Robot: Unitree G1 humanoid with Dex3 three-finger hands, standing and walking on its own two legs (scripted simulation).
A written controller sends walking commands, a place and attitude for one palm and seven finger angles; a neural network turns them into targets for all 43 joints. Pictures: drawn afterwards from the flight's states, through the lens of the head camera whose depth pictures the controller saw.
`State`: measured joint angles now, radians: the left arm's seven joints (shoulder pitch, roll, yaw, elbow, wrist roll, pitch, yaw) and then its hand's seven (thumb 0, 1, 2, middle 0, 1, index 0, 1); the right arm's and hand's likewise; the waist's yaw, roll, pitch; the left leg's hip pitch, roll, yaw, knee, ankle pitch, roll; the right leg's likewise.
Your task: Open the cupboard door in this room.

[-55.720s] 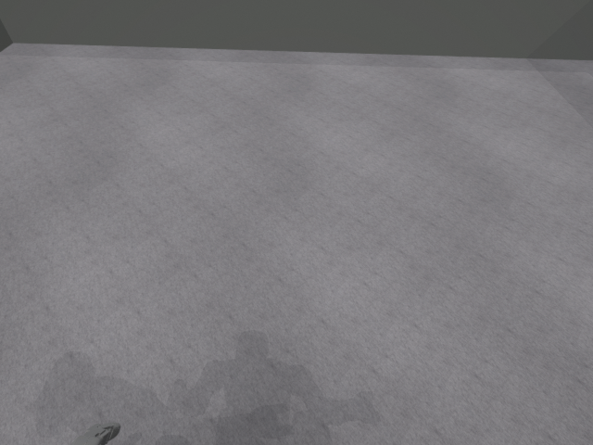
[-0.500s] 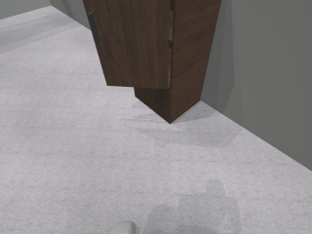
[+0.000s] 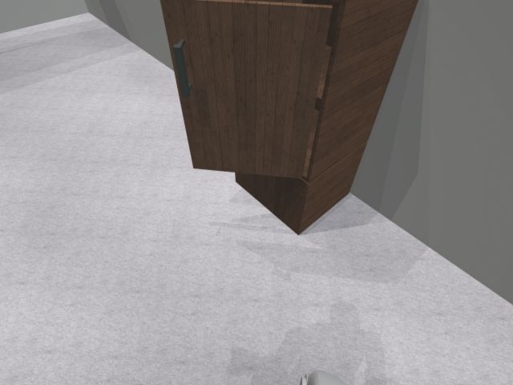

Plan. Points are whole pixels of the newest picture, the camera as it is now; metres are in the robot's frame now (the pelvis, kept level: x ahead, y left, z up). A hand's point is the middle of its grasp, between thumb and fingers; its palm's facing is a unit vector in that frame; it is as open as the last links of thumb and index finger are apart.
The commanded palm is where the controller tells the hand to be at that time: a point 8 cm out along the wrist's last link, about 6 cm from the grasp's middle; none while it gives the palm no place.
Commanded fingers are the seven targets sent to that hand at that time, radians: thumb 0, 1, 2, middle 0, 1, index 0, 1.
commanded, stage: take the last steps up to it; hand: left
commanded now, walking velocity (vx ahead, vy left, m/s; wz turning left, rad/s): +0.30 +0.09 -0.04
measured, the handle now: (184, 69) +0.89 +0.26 +0.04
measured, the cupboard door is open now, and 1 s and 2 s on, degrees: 41 41 41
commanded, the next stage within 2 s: come to a stop and stand still in 0.54 s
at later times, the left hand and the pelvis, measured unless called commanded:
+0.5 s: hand (144, 366) +0.18 +0.22 -0.18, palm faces +0.08 -0.98 -0.20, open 7.2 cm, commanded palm none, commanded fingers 0.00 0.90 0.90 -0.20 -0.30 -0.20 -0.30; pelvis +0.19 +0.03 +0.00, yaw +1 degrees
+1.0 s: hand (162, 268) +0.38 +0.24 -0.18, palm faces +0.00 -0.98 -0.22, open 7.4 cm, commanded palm none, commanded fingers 0.00 0.90 0.90 -0.20 -0.30 -0.20 -0.30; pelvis +0.30 +0.06 -0.01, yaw +0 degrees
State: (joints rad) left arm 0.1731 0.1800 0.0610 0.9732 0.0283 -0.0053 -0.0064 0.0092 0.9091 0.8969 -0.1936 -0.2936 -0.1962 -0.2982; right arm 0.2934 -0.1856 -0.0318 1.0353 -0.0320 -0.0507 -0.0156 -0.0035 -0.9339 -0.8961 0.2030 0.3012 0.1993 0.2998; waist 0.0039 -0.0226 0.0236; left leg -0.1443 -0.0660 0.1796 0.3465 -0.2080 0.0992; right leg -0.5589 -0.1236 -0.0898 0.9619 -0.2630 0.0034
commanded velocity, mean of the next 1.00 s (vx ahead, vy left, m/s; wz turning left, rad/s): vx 0.04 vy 0.02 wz -0.01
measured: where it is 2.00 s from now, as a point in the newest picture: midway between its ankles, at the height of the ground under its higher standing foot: outside the picture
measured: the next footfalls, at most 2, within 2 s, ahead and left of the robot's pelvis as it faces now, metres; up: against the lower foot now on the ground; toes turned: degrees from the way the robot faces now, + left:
right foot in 0.20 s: +0.17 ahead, -0.13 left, +0.00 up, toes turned -8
left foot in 0.52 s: +0.32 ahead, +0.17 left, +0.00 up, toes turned +7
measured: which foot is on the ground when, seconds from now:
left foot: down 0.00-0.20, up 0.22-0.50, down 0.52-0.92, up 0.94-1.00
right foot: up 0.00-0.18, down 0.20-0.52, up 0.54-0.82, down 0.84-1.00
